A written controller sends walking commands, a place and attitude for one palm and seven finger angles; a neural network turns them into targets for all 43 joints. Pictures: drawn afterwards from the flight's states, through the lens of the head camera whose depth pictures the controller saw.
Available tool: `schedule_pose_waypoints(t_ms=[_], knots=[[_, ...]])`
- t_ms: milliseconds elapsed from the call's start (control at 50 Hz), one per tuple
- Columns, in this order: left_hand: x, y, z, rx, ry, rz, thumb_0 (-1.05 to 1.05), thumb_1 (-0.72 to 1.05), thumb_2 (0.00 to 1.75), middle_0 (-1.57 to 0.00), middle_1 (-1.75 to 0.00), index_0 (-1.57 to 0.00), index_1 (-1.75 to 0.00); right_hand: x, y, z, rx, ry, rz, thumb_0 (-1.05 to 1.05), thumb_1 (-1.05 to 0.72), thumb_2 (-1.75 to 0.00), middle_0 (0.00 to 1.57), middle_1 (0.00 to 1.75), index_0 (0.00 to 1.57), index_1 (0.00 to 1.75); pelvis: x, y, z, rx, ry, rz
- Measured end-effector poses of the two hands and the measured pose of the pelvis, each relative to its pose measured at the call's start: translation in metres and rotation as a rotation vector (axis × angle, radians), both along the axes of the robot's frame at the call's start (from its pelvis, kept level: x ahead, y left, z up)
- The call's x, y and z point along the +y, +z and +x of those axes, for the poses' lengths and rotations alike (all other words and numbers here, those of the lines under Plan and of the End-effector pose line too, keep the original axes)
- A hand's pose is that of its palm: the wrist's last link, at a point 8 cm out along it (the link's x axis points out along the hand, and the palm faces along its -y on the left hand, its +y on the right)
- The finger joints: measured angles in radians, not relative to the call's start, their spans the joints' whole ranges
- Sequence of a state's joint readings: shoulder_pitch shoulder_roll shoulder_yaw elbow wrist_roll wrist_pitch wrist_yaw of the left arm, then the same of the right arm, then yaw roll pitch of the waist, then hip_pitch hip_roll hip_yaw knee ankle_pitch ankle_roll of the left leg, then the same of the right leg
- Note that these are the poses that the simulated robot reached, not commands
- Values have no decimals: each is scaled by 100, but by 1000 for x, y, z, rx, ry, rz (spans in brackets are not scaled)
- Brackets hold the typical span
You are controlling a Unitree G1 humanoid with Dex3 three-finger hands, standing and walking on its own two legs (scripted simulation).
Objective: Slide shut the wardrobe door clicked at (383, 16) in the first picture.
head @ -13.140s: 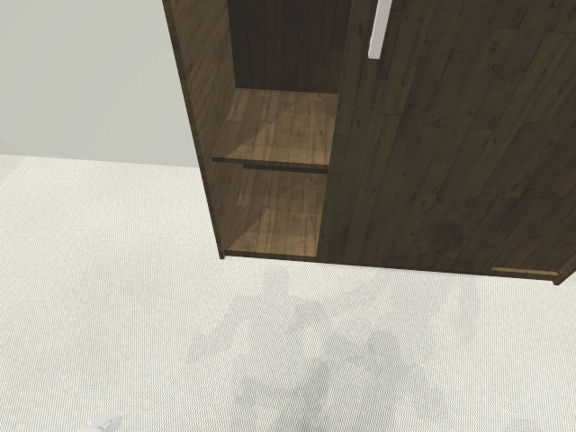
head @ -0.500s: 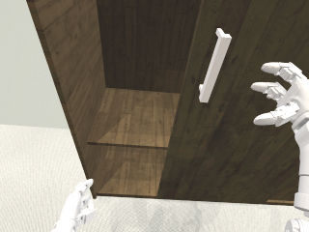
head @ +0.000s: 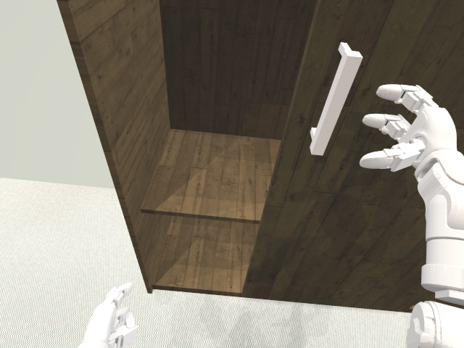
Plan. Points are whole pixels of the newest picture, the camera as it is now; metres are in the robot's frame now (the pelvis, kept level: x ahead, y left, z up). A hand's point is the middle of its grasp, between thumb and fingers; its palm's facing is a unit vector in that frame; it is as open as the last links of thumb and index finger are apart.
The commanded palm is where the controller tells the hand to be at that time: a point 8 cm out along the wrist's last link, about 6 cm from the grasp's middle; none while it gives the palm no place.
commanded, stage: move the hooked fingers beside the handle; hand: right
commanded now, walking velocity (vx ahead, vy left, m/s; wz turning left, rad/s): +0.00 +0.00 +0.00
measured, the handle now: (329, 102) +0.47 -0.14 +0.23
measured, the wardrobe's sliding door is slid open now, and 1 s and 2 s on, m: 0.38 0.38 0.38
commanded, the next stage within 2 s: feel for the door with the fingertips in 1.02 s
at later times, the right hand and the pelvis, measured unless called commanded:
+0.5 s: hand (377, 125) +0.40 -0.20 +0.24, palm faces +0.07 +1.00 -0.03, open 14.0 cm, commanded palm +0.37 -0.24 +0.24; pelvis +0.00 +0.00 +0.00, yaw +0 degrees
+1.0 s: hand (376, 127) +0.40 -0.19 +0.24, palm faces +0.07 +1.00 -0.02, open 14.0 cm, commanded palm +0.37 -0.24 +0.24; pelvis +0.01 +0.00 +0.00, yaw +0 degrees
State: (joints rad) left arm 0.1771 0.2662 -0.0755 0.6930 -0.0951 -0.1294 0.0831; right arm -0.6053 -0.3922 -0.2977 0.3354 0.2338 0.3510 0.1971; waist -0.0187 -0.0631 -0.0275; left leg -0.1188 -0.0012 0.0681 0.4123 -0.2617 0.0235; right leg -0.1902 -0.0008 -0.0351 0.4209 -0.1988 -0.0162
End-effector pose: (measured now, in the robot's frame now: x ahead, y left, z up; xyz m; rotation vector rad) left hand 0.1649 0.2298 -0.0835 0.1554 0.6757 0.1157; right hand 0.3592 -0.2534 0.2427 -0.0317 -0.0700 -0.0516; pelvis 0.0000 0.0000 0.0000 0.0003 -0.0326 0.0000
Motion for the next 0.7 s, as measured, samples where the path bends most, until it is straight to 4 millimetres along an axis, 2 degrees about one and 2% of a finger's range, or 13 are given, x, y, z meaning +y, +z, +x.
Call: schedule_pose_waypoints(t_ms=[280,420,700], knots=[[9,-7,-14,54,30,7,1,90,90,-20,-30,-20,-30,13,-2,16,13,-4,10,-1,50,-30,30,120,30,120,2,0,2,6,4,0],[13,-6,-18,56,49,9,1,90,90,-20,-30,-20,-30,6,-4,20,9,-26,8,-1,50,-30,31,120,30,120,3,1,4,9,10,0],[11,-6,-9,53,37,10,1,90,90,-20,-30,-20,-30,11,-7,20,9,-4,10,-1,50,-30,30,120,30,120,1,0,7,12,4,0]])
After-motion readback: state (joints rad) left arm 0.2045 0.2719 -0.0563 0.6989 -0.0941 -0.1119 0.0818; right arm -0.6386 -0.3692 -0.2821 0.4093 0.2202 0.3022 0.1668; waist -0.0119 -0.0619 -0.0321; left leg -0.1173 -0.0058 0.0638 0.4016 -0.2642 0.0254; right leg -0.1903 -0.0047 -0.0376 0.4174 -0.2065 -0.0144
